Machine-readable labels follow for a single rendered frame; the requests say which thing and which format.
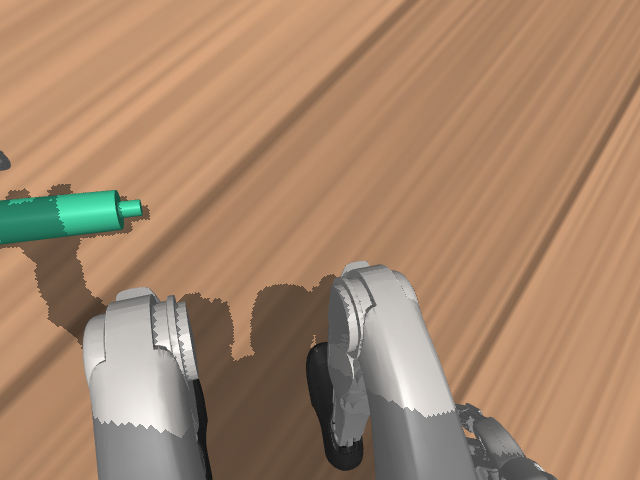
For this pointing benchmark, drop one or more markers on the right robot arm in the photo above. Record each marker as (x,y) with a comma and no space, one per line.
(523,469)

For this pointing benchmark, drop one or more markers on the right robot hand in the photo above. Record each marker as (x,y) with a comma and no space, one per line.
(493,445)

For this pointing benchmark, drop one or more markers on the left robot foot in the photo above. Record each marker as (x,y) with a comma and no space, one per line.
(203,420)

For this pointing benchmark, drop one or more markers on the bottle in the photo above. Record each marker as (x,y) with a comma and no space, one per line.
(38,218)

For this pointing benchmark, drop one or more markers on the right robot foot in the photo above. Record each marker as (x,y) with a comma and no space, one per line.
(321,394)

